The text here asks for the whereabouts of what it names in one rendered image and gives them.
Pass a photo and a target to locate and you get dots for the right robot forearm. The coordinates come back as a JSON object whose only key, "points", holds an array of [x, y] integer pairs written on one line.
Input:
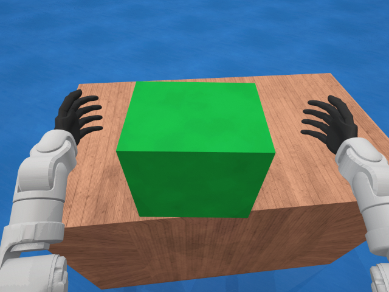
{"points": [[367, 172]]}

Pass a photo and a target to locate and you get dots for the pedestal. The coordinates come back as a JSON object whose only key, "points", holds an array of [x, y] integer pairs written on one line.
{"points": [[305, 213]]}

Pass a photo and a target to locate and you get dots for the carton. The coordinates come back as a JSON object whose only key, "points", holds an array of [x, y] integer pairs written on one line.
{"points": [[195, 149]]}

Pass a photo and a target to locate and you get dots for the robot right upper arm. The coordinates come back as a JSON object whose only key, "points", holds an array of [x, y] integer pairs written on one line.
{"points": [[380, 277]]}

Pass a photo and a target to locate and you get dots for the left robot forearm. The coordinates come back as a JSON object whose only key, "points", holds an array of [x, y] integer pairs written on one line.
{"points": [[40, 192]]}

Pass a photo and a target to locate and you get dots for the robot left hand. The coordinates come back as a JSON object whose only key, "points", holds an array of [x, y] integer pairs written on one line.
{"points": [[69, 114]]}

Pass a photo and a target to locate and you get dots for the robot left upper arm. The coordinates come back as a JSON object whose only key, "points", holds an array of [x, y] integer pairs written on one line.
{"points": [[43, 273]]}

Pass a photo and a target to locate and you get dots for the robot right hand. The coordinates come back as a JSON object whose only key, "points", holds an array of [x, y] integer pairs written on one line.
{"points": [[341, 124]]}

